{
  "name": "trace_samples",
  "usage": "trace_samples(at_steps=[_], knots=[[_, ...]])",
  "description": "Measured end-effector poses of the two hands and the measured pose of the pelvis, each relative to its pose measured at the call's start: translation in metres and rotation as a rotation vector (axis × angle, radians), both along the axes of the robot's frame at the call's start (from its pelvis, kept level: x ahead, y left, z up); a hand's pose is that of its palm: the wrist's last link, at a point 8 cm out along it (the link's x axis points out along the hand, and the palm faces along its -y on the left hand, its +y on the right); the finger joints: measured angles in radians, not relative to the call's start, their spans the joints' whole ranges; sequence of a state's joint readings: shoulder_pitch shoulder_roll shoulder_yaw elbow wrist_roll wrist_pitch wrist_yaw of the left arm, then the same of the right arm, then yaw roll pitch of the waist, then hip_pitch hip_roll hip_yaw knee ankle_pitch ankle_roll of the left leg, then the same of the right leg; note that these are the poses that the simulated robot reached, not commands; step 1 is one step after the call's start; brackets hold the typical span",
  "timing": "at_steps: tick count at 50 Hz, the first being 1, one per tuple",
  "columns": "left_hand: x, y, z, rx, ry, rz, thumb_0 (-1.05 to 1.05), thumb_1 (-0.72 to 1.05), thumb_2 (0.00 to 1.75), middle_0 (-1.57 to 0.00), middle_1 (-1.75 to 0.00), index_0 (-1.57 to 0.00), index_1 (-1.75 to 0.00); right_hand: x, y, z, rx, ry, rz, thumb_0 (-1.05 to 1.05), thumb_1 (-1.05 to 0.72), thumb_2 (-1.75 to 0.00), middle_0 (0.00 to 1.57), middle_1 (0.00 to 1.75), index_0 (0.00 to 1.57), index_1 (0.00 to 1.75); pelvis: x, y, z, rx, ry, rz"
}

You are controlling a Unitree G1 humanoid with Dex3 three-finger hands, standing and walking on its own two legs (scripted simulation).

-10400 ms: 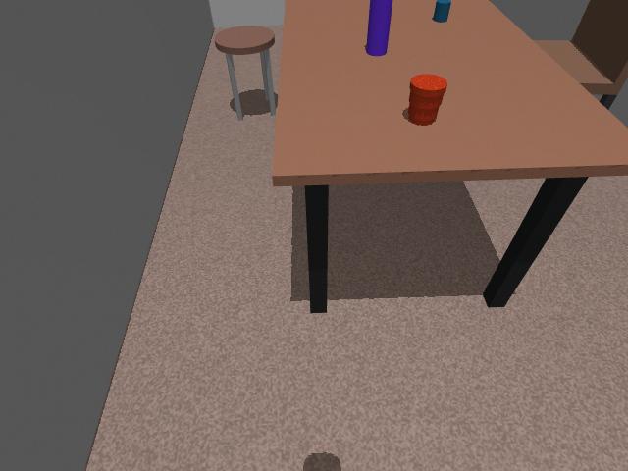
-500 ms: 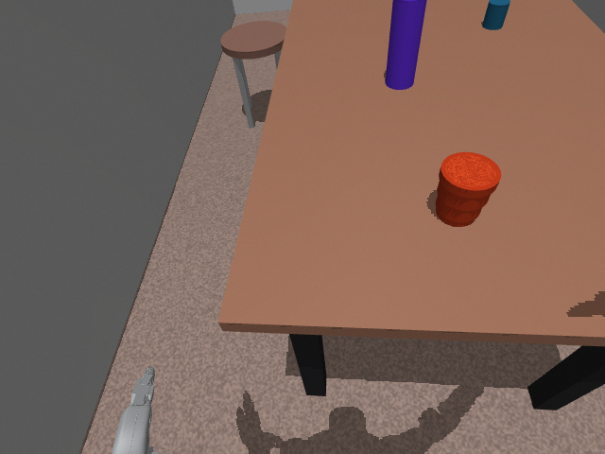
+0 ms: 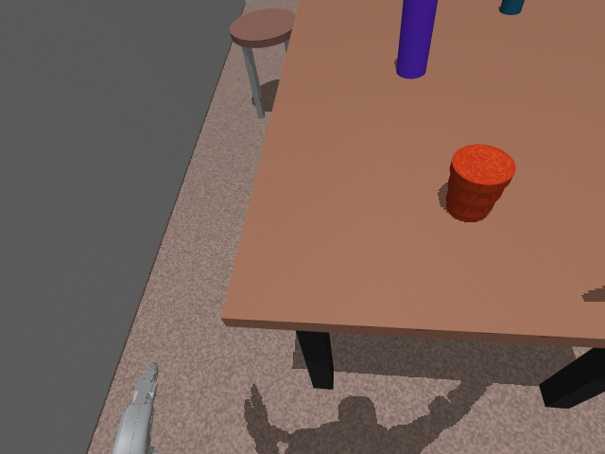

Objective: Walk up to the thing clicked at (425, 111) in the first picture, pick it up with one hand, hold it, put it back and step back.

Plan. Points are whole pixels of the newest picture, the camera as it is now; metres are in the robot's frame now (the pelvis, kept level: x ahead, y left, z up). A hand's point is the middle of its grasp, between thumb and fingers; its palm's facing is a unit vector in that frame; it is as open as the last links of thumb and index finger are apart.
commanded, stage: go down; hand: right
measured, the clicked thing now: (474, 186) +0.52 -0.20 +0.02
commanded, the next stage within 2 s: approach in 0.74 s
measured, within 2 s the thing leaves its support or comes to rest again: neither
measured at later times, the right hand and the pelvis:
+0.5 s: hand out of the picture +0.41 -0.39 +0.17, palm faces +0.23 +0.97 +0.02, open 17.5 cm; pelvis +0.00 +0.00 -0.01, yaw +0 degrees
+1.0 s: hand out of the picture +0.41 -0.38 +0.16, palm faces +0.22 +0.98 +0.01, open 17.5 cm; pelvis +0.00 +0.00 -0.01, yaw +0 degrees
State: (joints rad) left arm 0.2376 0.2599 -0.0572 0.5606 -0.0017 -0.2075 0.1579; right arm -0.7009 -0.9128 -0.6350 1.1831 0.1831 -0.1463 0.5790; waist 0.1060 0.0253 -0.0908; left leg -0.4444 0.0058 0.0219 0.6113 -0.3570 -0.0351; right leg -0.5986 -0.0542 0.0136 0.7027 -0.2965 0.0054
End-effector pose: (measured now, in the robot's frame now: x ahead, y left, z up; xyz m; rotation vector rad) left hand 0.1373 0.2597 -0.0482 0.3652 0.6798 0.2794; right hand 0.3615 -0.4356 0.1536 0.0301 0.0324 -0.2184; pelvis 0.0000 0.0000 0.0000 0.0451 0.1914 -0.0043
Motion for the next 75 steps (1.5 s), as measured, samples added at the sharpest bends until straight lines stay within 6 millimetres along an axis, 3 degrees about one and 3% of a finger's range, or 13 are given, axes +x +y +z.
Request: trace_samples(at_steps=[12,20,30,41,50,54,59,68,75], knots=[[-0.005,-0.001,-0.007,0.007,0.038,-0.003,-0.01,-0.53,0.06,-0.06,-0.05,-0.06,-0.05,0.012,-0.004,0.001,-0.015,-0.007,0.002,-0.02,0.54,-0.05,0.04,0.05,0.05,0.05,-0.002,-0.002,-0.005,0.008,0.026,0.000],[-0.006,-0.001,-0.001,0.014,0.011,0.006,-0.01,-0.53,0.06,-0.06,-0.05,-0.06,-0.05,0.021,-0.002,0.006,0.003,-0.014,0.002,-0.02,0.54,-0.05,0.05,0.05,0.05,0.05,0.000,-0.004,-0.005,0.009,0.030,0.005],[-0.008,-0.005,-0.003,-0.002,0.016,-0.002,-0.01,-0.53,0.06,-0.06,-0.05,-0.06,-0.05,0.018,-0.009,0.012,-0.025,0.007,-0.018,-0.02,0.54,-0.05,0.05,0.05,0.05,0.05,-0.002,-0.004,-0.006,0.011,0.029,0.005],[-0.007,-0.006,-0.002,0.001,0.016,-0.014,-0.01,-0.53,0.06,-0.06,-0.05,-0.06,-0.05,0.016,-0.003,-0.006,-0.006,0.005,0.003,-0.02,0.55,-0.05,0.05,0.05,0.05,0.05,-0.001,-0.004,-0.008,0.010,0.039,0.003],[-0.005,0.000,-0.004,0.000,0.018,-0.005,-0.01,-0.55,0.07,-0.06,-0.05,-0.05,-0.05,0.018,0.004,0.007,-0.024,-0.010,0.001,-0.02,0.54,-0.04,0.06,0.04,0.05,0.05,0.001,-0.002,-0.007,0.011,0.024,-0.001],[0.003,-0.006,-0.007,-0.023,-0.001,-0.026,-0.01,-0.55,0.07,-0.06,-0.05,-0.05,-0.05,0.021,0.018,-0.009,-0.021,0.054,0.045,-0.02,0.54,-0.04,0.06,0.04,0.06,0.04,-0.001,-0.001,-0.008,0.007,0.031,-0.004],[0.005,-0.012,-0.008,-0.039,-0.018,-0.056,-0.01,-0.54,0.06,-0.06,-0.05,-0.05,-0.05,0.034,0.049,-0.047,0.018,0.084,0.105,-0.02,0.55,-0.04,0.05,0.04,0.06,0.05,-0.003,0.002,-0.012,0.003,0.052,-0.006],[-0.021,0.003,-0.016,0.005,0.034,-0.009,-0.01,-0.53,0.05,-0.06,-0.05,-0.07,-0.05,0.068,0.105,-0.110,0.056,0.040,0.124,-0.02,0.57,-0.05,0.04,0.05,0.05,0.05,-0.012,0.003,-0.031,0.009,0.111,0.018],[-0.037,0.016,-0.016,0.032,0.060,0.035,-0.01,-0.52,0.04,-0.06,-0.05,-0.07,-0.04,0.088,0.131,-0.118,0.034,0.004,0.087,-0.02,0.57,-0.05,0.04,0.05,0.04,0.05,-0.019,0.002,-0.039,0.017,0.137,0.038]])
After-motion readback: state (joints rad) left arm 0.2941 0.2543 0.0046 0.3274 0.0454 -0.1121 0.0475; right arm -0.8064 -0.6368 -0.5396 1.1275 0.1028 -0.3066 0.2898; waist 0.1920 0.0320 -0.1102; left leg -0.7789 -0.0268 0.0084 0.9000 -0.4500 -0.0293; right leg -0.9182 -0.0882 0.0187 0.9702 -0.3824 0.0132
